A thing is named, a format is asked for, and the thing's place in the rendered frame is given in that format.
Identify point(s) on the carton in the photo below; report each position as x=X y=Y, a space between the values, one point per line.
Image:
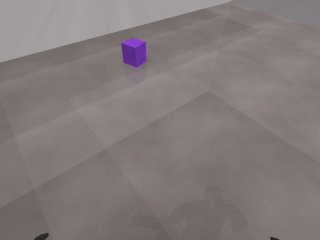
x=134 y=52

